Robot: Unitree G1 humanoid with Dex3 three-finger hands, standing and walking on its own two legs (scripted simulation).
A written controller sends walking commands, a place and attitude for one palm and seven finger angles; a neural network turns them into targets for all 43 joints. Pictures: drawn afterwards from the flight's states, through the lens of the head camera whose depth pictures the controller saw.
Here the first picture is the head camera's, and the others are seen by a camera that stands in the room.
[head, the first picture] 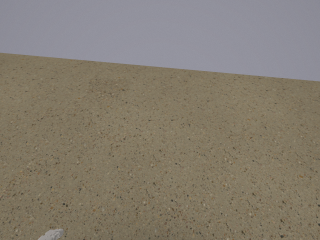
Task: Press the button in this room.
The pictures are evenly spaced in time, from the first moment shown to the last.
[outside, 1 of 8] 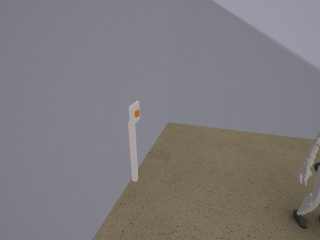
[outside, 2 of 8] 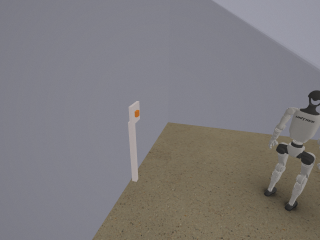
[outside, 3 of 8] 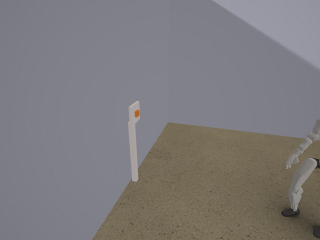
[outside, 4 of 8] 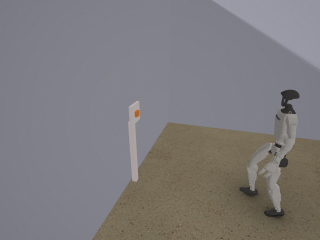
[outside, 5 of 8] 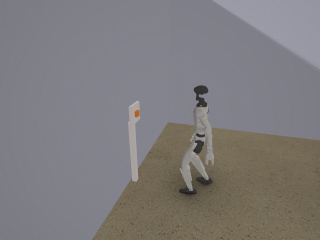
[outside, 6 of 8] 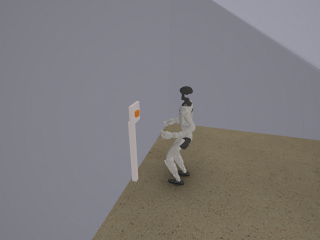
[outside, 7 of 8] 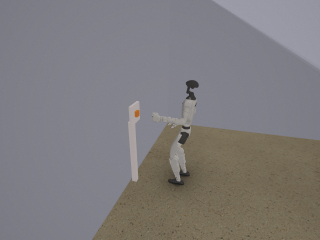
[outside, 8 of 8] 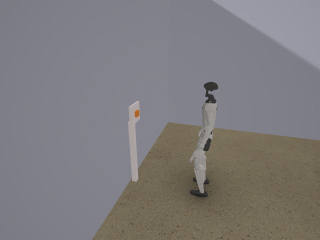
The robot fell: no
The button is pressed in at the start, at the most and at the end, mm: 0 14 0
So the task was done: yes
